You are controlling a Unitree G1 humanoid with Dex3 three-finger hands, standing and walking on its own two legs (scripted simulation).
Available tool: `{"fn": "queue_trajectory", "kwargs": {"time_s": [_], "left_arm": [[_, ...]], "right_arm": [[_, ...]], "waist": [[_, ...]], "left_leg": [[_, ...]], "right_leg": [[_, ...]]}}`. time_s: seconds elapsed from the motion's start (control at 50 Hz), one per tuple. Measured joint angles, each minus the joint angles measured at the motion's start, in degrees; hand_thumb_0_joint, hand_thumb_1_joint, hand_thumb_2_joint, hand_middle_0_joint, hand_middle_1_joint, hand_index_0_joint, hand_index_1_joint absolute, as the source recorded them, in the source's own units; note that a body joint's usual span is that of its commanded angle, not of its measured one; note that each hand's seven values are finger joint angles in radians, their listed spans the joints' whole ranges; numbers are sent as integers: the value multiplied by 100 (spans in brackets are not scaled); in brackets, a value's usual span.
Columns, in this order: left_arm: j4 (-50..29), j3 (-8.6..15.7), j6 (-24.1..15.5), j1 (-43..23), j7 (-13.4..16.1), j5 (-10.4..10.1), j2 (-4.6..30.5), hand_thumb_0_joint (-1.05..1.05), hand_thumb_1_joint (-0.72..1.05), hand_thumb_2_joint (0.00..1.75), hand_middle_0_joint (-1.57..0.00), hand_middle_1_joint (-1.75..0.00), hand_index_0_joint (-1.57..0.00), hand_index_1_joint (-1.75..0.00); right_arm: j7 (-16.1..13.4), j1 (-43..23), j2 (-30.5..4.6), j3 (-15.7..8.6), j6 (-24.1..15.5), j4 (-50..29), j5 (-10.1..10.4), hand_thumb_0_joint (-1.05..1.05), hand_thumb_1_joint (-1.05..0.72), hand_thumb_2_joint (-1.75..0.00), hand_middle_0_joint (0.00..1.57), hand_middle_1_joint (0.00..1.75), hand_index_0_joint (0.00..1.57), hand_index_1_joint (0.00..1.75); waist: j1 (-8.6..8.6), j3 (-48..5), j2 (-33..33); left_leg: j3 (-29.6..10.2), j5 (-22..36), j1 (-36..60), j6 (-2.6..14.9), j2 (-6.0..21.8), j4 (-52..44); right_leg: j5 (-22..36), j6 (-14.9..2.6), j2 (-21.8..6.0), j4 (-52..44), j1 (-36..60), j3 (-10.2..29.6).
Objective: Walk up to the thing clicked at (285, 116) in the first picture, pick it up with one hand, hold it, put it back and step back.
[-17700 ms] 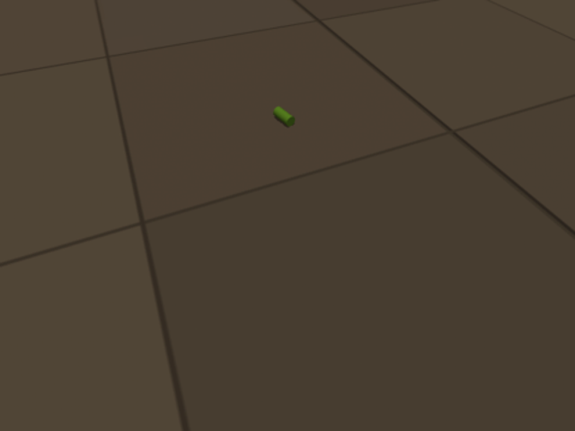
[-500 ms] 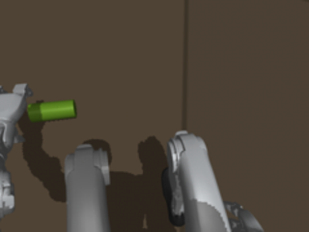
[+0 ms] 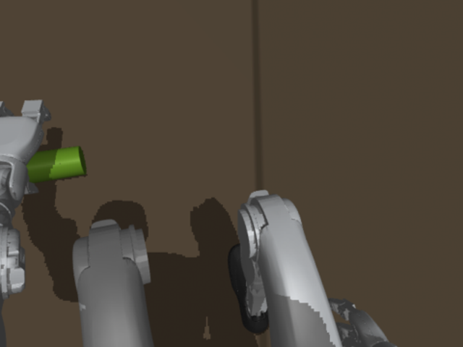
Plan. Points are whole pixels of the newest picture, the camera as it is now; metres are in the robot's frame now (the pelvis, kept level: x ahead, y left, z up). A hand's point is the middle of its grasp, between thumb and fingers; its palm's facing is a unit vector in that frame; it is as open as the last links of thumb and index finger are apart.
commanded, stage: approach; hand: left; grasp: from above
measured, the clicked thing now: (46, 165) +0.46 +0.27 -0.29
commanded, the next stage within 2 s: rest palm in 0.86 s
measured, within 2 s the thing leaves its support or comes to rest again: neither
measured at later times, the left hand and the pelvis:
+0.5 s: hand (3, 181) +0.41 +0.31 -0.19, palm faces -0.53 -0.11 -0.84, open 14.1 cm; pelvis +0.00 +0.00 +0.00, yaw +0 degrees
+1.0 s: hand (16, 151) +0.46 +0.29 -0.19, palm faces -0.47 -0.05 -0.88, open 13.7 cm; pelvis +0.00 +0.01 +0.00, yaw -1 degrees
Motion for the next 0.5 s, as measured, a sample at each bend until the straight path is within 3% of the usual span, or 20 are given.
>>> {"fn": "queue_trajectory", "kwargs": {"time_s": [0.1, 0.16, 0.24, 0.32, 0.4, 0.5], "left_arm": [[165, 193, 389, -280, 246, 108, -9, 0, -49, 97, -10, -104, -11, -102], [114, 315, 670, -306, 241, 38, -33, 0, -50, 98, -10, -103, -10, -102], [138, 311, 931, -276, 45, -153, -15, 0, -51, 99, -9, -102, -9, -102], [125, 334, 981, -95, -328, -532, 92, 0, -52, 99, -9, -102, -9, -101], [-95, 327, 756, 234, -745, -814, 189, 0, -52, 99, -9, -102, -9, -101], [-952, 254, 157, 841, -972, -891, 144, 0, -52, 99, -9, -103, -9, -102]], "right_arm": [[41, 66, -28, 87, -5, -101, -14, 0, -91, -90, 20, 30, 21, 30], [78, 154, -61, 129, 26, -145, 37, 0, -91, -90, 20, 30, 21, 30], [120, 257, -107, 208, 92, -169, 131, 0, -91, -90, 20, 30, 21, 30], [149, 305, -120, 276, 109, -214, 187, 0, -91, -90, 20, 30, 21, 30], [181, 310, -110, 301, 89, -219, 183, 0, -91, -90, 21, 30, 21, 30], [162, 323, -94, 151, 123, -234, 161, 0, -91, -90, 21, 30, 21, 30]], "waist": [[-280, 36, 66], [-363, 26, 176], [-354, 42, 332], [-270, 166, 397], [-95, 313, 332], [234, 337, 190]], "left_leg": [[-23, -2, -96, 17, 30, 57], [-6, -15, -129, 41, 55, 43], [32, -40, -97, 83, 86, -1], [47, -43, -16, 101, 91, -24], [28, -7, 50, 72, 55, -19], [-46, 44, 69, -5, -13, 0]], "right_leg": [[36, -36, 37, 12, -95, -24], [40, -53, 50, -11, -132, -16], [27, -26, 61, -54, -113, 10], [24, 39, 60, -72, -34, 27], [36, 82, 34, -53, 42, 18], [46, 46, -14, -39, 103, -45]]}}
